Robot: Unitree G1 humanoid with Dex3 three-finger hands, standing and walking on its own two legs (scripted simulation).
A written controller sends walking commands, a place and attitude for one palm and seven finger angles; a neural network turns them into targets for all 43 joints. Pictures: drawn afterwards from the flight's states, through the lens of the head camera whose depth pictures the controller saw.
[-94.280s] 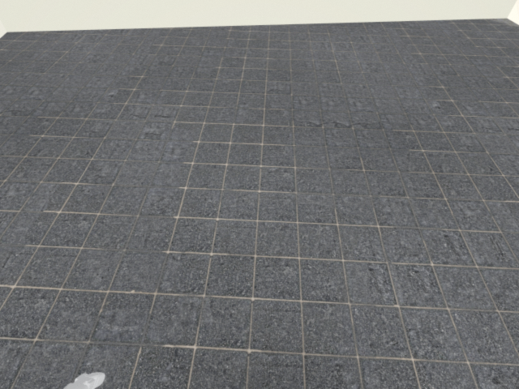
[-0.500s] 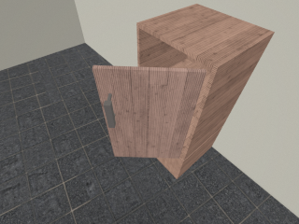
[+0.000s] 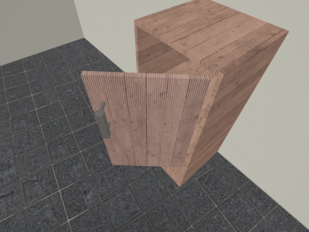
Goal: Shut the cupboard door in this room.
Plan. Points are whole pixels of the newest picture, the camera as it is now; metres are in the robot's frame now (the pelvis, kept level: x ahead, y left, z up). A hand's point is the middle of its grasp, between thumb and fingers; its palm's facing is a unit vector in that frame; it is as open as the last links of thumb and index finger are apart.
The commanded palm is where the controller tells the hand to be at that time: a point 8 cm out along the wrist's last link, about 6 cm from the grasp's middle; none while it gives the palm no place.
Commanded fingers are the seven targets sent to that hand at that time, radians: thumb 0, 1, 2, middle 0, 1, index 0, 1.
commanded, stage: come to a stop and stand still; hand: left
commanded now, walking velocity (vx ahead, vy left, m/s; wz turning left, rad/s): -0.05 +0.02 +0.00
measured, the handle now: (104, 120) +0.45 +0.20 -0.04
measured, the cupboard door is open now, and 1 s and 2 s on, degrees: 48 48 48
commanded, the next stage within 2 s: look again from close up in 0.80 s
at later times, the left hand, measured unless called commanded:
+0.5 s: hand out of the picture -0.02 +0.22 -0.16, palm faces +0.02 -0.97 -0.25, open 7.4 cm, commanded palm none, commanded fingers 0.00 0.90 0.90 -0.20 -0.30 -0.20 -0.30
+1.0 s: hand out of the picture -0.13 +0.18 -0.18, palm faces +0.06 -0.99 -0.16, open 7.4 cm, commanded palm none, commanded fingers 0.00 0.90 0.90 -0.20 -0.30 -0.20 -0.30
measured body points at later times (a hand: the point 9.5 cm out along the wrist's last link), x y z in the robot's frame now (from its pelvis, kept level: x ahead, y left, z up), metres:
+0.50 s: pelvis -0.08 +0.02 +0.00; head -0.09 +0.03 +0.45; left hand -0.02 +0.27 -0.14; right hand -0.01 -0.22 -0.15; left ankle -0.02 +0.11 -0.74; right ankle -0.05 -0.12 -0.74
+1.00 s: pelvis -0.09 +0.02 +0.00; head -0.10 +0.04 +0.45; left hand -0.14 +0.24 -0.17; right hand -0.07 -0.21 -0.15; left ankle -0.02 +0.11 -0.74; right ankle -0.05 -0.12 -0.74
